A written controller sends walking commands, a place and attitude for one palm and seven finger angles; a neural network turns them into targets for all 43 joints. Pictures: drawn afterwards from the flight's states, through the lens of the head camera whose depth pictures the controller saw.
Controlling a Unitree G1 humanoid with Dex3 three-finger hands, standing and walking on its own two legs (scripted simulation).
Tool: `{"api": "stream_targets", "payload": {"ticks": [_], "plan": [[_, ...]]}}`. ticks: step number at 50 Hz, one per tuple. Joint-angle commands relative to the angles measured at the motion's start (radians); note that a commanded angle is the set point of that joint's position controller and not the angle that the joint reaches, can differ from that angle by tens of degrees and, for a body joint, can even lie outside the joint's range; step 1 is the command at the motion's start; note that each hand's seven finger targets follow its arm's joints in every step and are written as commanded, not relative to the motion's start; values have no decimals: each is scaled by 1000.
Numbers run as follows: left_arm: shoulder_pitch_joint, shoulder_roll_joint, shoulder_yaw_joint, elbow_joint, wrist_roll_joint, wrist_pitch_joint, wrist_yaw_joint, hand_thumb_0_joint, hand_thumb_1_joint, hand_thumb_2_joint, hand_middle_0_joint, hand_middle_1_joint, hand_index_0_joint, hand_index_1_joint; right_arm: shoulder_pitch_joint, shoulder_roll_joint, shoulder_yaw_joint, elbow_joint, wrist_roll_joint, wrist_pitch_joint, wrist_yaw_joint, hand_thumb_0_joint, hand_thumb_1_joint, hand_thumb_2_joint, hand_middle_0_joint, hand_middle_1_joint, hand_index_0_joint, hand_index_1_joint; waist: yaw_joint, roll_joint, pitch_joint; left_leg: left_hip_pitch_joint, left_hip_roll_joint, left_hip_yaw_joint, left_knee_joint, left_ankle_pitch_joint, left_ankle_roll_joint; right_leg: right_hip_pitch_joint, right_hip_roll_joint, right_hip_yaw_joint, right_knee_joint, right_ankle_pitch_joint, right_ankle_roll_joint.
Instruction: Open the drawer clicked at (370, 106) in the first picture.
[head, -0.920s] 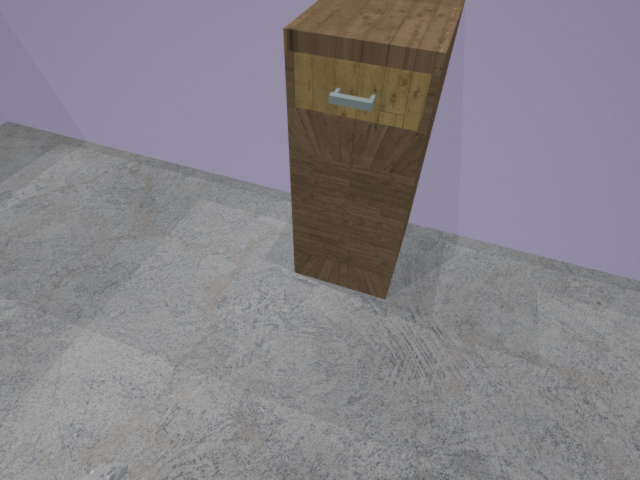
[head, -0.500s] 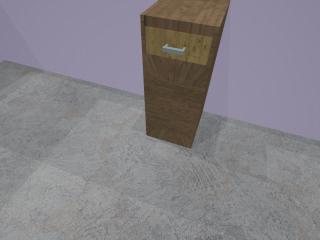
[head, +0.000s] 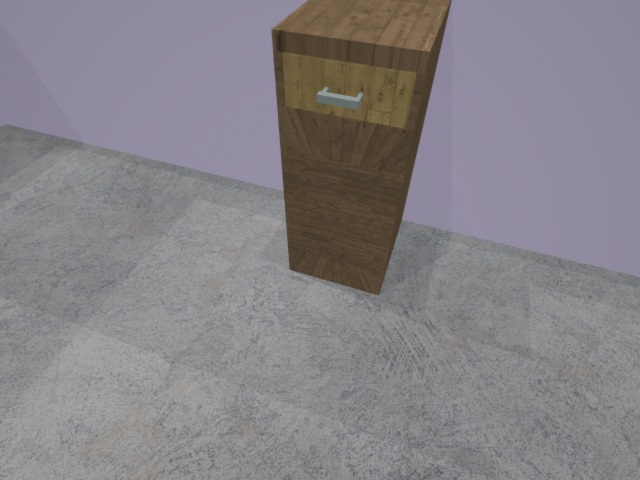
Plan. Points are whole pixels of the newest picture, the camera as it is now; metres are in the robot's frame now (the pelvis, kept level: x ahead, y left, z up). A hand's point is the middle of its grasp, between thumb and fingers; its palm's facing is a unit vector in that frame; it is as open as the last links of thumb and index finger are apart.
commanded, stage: look at it before walking up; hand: left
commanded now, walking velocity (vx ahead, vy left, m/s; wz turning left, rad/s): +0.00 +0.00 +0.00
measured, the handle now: (340, 96) +0.96 +0.00 +0.02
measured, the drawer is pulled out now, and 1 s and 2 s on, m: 0.00 0.00 0.00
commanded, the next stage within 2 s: turn to face it in 0.52 s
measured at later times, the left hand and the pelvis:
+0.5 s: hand out of the picture +0.08 +0.25 -0.16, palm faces -0.03 -0.94 -0.34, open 7.4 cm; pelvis +0.01 +0.00 +0.00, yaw +0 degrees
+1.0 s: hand out of the picture +0.07 +0.20 -0.18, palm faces -0.12 -0.96 -0.27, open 7.4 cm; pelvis +0.00 +0.00 -0.01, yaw -7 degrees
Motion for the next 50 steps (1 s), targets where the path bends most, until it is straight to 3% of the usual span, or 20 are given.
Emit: {"api": "stream_targets", "payload": {"ticks": [1, 31, 34, 38, 43, 48, 50], "plan": [[-36, 204, 45, -67, 0, -27, 10, 0, 900, 900, -200, -300, -200, -300, -52, -198, -40, -63, 5, -27, -14, 0, -900, -900, 200, 300, 200, 300, 4, -16, -37, -3, 107, -97, -64, 68, 33, 1, -117, 112, -76, 69, -33], [-34, 207, 45, -60, 0, -28, 10, 0, 900, 900, -200, -300, -200, -300, -68, -203, -40, -63, 7, -28, -18, 0, -900, -900, 200, 300, 200, 300, 5, 0, -51, 42, 115, -92, -74, 141, 31, 32, -118, 105, -78, 170, -32], [-38, 210, 51, -69, 1, -22, 8, 0, 900, 900, -200, -300, -200, -300, -60, -207, -45, -68, 6, -28, -22, 0, -900, -900, 200, 300, 200, 300, 3, 1, -40, 57, 123, -70, -55, 149, 29, 5, -108, 119, -62, 207, -37], [18, 109, 39, -72, 1, 10, 12, 0, 900, 900, -200, -300, -200, -300, 0, -96, -32, -72, 4, -6, -27, 0, -900, -900, 200, 300, 200, 300, -2, -8, -24, 38, 128, -23, -11, 111, 11, -46, -100, 139, -11, 225, -25], [45, 100, 52, -115, 5, 26, 9, 0, 900, 900, -200, -300, -200, -300, 24, -94, -52, -114, 3, 7, -33, 0, -900, -900, 200, 300, 200, 300, -3, -2, -23, 20, 147, -4, 35, 68, 17, -112, -74, 161, 61, 221, -30], [74, 73, 62, -154, 9, 33, 4, 0, 900, 900, -200, -300, -200, -300, 16, -90, -71, -154, 3, 13, -34, 0, -900, -900, 200, 300, 200, 300, 8, 47, -13, -26, 183, -17, 39, -16, 42, -165, -35, 150, 144, 158, -26], [89, 70, 67, -163, 12, 31, 4, 0, 900, 900, -200, -300, -200, -300, 16, -77, -76, -167, 4, 14, -33, 0, -900, -900, 200, 300, 200, 300, 13, 21, -24, -52, 170, 1, 79, -55, 38, -162, -43, 178, 140, 152, -33]]}}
